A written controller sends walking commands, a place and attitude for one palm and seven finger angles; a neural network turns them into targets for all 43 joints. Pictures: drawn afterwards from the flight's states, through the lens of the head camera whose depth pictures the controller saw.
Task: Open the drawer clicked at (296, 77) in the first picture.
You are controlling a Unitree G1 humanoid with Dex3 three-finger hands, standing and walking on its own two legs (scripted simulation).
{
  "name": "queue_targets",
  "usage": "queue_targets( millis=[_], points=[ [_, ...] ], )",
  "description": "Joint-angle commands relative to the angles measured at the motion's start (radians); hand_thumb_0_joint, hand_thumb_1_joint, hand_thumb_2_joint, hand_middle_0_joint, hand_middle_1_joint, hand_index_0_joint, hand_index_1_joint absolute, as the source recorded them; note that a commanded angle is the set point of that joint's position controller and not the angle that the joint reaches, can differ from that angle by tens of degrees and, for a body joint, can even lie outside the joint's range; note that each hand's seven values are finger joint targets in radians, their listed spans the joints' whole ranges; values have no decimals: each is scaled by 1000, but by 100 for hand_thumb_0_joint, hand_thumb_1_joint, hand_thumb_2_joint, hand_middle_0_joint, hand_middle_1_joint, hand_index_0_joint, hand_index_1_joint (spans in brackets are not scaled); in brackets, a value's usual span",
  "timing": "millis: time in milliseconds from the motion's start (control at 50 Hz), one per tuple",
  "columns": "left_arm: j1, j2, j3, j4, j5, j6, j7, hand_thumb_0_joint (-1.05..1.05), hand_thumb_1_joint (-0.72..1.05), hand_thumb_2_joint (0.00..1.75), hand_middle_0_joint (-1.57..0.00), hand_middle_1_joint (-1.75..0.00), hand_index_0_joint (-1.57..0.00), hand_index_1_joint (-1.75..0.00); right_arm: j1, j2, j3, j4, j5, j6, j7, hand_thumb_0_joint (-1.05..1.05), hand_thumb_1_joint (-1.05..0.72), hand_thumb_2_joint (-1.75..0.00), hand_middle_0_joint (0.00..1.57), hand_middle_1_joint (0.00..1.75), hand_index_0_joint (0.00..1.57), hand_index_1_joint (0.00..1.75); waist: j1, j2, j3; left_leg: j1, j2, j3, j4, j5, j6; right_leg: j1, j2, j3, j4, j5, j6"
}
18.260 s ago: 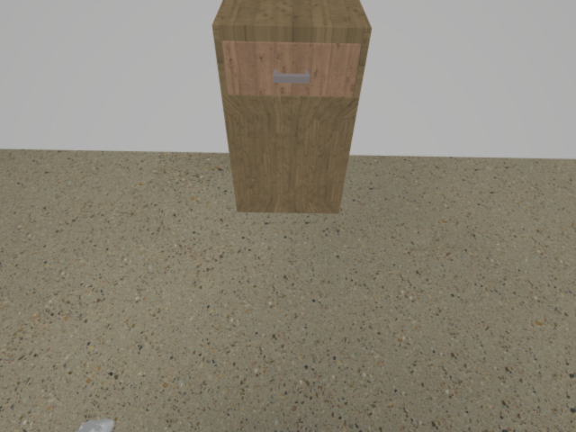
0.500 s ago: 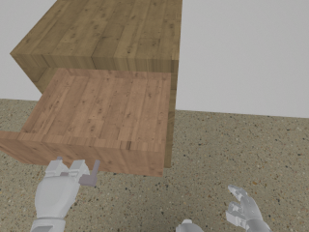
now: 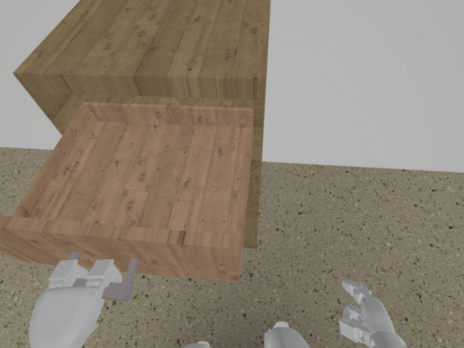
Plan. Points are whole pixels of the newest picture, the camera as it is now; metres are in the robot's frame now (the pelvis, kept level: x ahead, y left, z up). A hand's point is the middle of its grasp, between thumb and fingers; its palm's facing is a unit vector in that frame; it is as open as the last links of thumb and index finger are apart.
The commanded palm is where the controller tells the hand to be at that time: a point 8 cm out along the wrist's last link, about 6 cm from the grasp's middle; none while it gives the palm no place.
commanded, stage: pull the drawer open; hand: left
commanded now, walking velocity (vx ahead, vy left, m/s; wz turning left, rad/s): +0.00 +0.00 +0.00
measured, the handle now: (98, 275) +0.23 +0.24 +0.01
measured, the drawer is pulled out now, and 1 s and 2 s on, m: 0.30 0.30 0.30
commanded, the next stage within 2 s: open the thumb to release the handle in 0.06 s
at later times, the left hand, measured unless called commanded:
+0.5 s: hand (89, 315) +0.17 +0.24 -0.01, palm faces -0.04 -0.07 -1.00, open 8.7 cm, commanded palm +0.14 +0.25 +0.04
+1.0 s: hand (90, 316) +0.17 +0.24 -0.01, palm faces -0.01 -0.07 -1.00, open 13.8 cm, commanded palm +0.15 +0.25 +0.04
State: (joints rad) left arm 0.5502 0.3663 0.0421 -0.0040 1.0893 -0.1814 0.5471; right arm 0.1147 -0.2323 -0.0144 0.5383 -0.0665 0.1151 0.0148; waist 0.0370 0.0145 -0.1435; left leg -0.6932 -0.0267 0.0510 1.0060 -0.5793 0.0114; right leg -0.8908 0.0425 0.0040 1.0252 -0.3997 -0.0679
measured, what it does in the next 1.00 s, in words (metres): stands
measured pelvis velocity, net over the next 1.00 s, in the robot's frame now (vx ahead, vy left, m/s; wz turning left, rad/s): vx -0.01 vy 0.00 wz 0.02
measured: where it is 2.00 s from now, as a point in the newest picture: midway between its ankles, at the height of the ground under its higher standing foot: outside the picture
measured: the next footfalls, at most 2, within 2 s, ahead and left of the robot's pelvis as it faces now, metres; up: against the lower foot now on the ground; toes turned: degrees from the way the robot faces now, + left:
none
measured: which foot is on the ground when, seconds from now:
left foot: down 0.00-1.00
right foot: down 0.00-1.00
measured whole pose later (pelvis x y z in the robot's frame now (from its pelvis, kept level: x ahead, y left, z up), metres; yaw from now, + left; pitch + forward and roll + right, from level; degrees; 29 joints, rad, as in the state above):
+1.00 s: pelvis -0.01 +0.00 +0.00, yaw +1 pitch +16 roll +2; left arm 0.50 0.36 0.03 0.03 1.08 -0.18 0.57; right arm 0.13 -0.26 -0.03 0.54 -0.06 0.09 0.01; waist 0.04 0.03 -0.16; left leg -0.73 -0.03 0.03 1.03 -0.57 0.01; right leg -0.92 0.03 -0.02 1.03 -0.39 -0.07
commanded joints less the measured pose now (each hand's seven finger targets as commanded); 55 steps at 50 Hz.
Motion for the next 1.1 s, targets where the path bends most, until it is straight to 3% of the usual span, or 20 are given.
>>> queue_targets(
  millis=[0,80,120,140,160,180,220,240,340,400,540,580,720,740,820,860,920,940,1000,1080],
  points=[
    [248,162,165,-217,-43,15,59,0,90,90,-40,-135,-40,-135,-88,-106,-43,-175,5,-52,-3,0,-90,-90,20,30,20,30,77,14,-209,-26,-35,-42,-128,333,2,347,-25,95,-155,271,-8],
    [311,168,185,-211,-57,10,50,0,90,90,-40,-135,-40,-135,-96,-101,-39,-179,8,-48,-3,0,-90,-90,20,30,20,30,83,-17,-199,-66,-34,-37,-132,327,4,391,-32,110,-158,319,-4],
    [327,176,198,-215,-58,2,50,0,90,90,-40,-135,-40,-135,-101,-103,-38,-181,10,-49,-1,0,-90,-90,20,30,20,30,82,7,-201,-61,-30,-38,-132,338,3,382,-30,113,-157,332,-9],
    [-33,149,114,-243,-33,0,55,0,90,90,-40,-135,-40,-135,-97,-124,-43,-148,-7,-47,-2,0,-90,-90,20,30,20,30,-18,-23,-173,-63,-33,-56,-88,292,11,253,-35,119,-141,288,-2],
    [3,182,187,-222,-25,-16,69,0,83,87,-40,-134,-40,-134,-73,-110,-55,-154,-9,-57,-12,0,-90,-90,20,30,20,30,27,0,-214,-65,-32,-51,-88,284,14,287,-37,103,-132,253,2],
    [93,183,201,-160,-23,-18,76,0,76,84,-39,-134,-39,-134,-66,-105,-52,-149,-10,-63,-14,0,-90,-90,20,30,20,30,41,-7,-223,-60,-34,-47,-86,293,11,297,-32,97,-131,262,-1],
    [105,184,200,-179,-27,-18,79,0,62,78,-38,-132,-38,-132,-60,-111,-55,-153,-5,-64,-8,0,-90,-90,20,30,20,30,40,39,-261,-39,-35,-47,-84,334,3,296,-29,94,-119,299,-8],
    [75,178,181,-189,-25,-13,79,0,55,75,-38,-131,-38,-131,-54,-115,-58,-150,-7,-62,-6,0,-90,-90,20,30,20,30,32,33,-264,-24,-34,-49,-80,346,-1,280,-28,92,-116,299,-7],
    [90,179,177,-184,-34,16,74,0,20,60,-35,-127,-35,-127,-59,-114,-57,-158,1,-51,-10,0,-90,-90,20,30,20,30,40,-20,-269,-33,-31,-46,-97,352,2,327,-29,80,-126,323,1],
    [88,173,161,-176,-38,28,64,0,-1,51,-33,-125,-33,-125,-68,-112,-52,-165,8,-48,-15,0,-90,-90,20,30,20,30,40,-22,-224,-44,-32,-46,-113,315,5,335,-31,78,-147,286,3],
    [94,175,161,-162,-39,18,52,0,-50,30,-30,-120,-30,-120,-66,-108,-45,-161,10,-59,-16,0,-90,-90,20,30,20,30,39,-12,-210,-45,-32,-39,-126,282,11,346,-36,95,-173,262,1],
    [101,176,167,-150,-43,14,50,0,-50,30,-30,-120,-30,-120,-72,-106,-43,-163,11,-57,-16,0,-90,-90,20,30,20,30,42,-32,-201,-68,-34,-41,-128,268,12,361,-38,96,-177,253,3],
    [115,196,204,-152,-42,-8,58,0,-50,30,-30,-120,-30,-120,-73,-106,-50,-156,10,-62,-12,0,-90,-90,20,30,20,30,43,3,-214,-66,-32,-39,-127,271,10,350,-36,106,-177,258,-5],
    [116,150,152,-122,-39,-3,54,0,-50,30,-30,-120,-30,-120,-67,-105,-49,-154,6,-64,-8,0,-90,-90,20,30,20,30,30,-7,-201,-75,-32,-39,-120,266,10,330,-37,90,-168,248,0],
    [46,177,171,-143,-30,-3,65,0,-50,30,-30,-120,-30,-120,-64,-116,-55,-155,3,-71,-10,0,-90,-90,20,30,20,30,23,0,-229,-67,-26,-44,-111,269,11,306,-36,82,-158,233,-1],
    [11,154,134,-138,-26,8,63,0,-50,30,-30,-120,-30,-120,-58,-119,-56,-155,4,-71,-11,0,-90,-90,20,30,20,30,11,-6,-226,-59,-25,-45,-108,262,11,289,-36,76,-160,217,3],
    [-45,170,141,-135,-26,22,65,0,-50,30,-30,-120,-30,-120,-54,-124,-56,-156,6,-75,-18,0,-90,-90,20,30,20,30,1,-23,-221,-56,-22,-45,-113,249,14,288,-38,77,-174,199,6],
    [-24,173,146,-114,-30,29,64,0,-50,30,-30,-120,-30,-120,-51,-122,-54,-154,10,-75,-19,0,-90,-90,20,30,20,30,12,-22,-224,-57,-23,-42,-119,246,14,305,-40,71,-175,195,8],
    [-109,173,121,-107,-23,41,60,0,-50,30,-30,-120,-30,-120,-53,-124,-51,-151,13,-73,-27,0,-90,-90,20,30,20,30,-5,-37,-205,-66,-23,-43,-121,210,17,298,-44,76,-195,149,14],
    [-192,196,110,-136,-21,55,50,0,-50,30,-30,-120,-30,-120,-48,-127,-50,-152,16,-75,-34,0,-90,-90,20,30,20,30,-4,7,-227,-12,-20,-41,-148,206,21,313,-46,75,-223,114,12]
  ],
)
